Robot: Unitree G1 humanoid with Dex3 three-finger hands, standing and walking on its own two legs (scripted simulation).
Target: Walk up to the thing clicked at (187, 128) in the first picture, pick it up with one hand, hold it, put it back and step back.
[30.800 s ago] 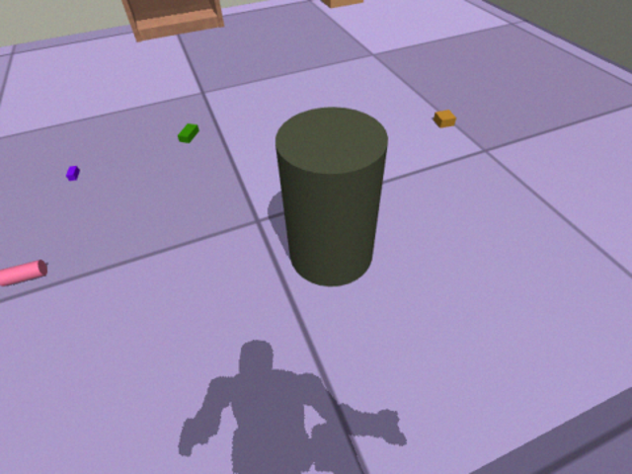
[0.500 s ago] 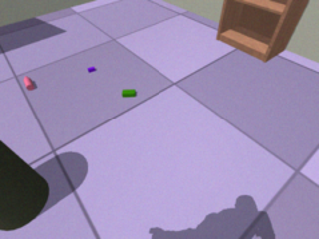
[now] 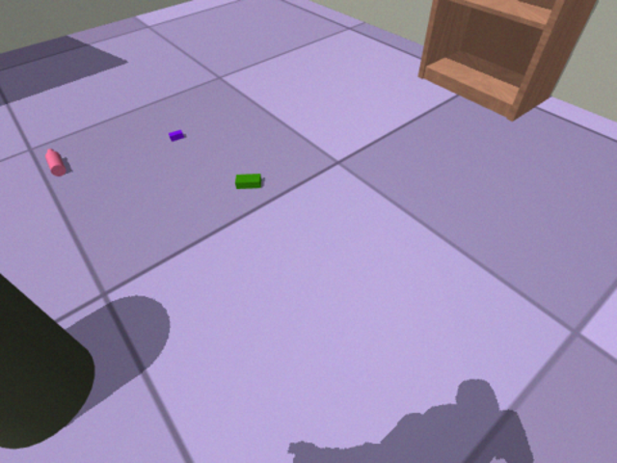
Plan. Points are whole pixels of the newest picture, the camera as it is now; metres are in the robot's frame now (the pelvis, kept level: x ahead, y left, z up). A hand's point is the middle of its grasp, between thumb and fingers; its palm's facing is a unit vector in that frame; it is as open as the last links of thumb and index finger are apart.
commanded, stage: stand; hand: left
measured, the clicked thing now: (248, 181) +1.46 +0.32 -0.76
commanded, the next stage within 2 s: walk up in 0.22 s
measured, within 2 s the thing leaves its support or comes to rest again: neither
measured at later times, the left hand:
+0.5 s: hand out of the picture +0.05 +0.34 -0.17, palm faces +0.06 -0.93 -0.36, open 7.4 cm
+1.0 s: hand (163, 323) +0.39 +0.29 -0.15, palm faces -0.10 -0.92 -0.38, open 7.4 cm
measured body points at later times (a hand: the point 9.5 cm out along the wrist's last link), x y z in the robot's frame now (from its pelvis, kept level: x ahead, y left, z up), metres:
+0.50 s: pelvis +0.05 +0.04 -0.02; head +0.05 +0.06 +0.43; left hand +0.05 +0.38 -0.14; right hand +0.15 -0.29 -0.11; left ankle +0.12 +0.17 -0.75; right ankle -0.02 -0.13 -0.74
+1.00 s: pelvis +0.27 +0.02 -0.03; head +0.28 +0.00 +0.42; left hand +0.39 +0.34 -0.12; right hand +0.26 -0.30 -0.16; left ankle +0.12 +0.17 -0.74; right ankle +0.37 -0.10 -0.75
